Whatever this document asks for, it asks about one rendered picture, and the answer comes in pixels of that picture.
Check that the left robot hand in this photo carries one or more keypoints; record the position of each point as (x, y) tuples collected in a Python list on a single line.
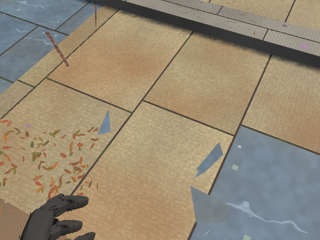
[(41, 224)]

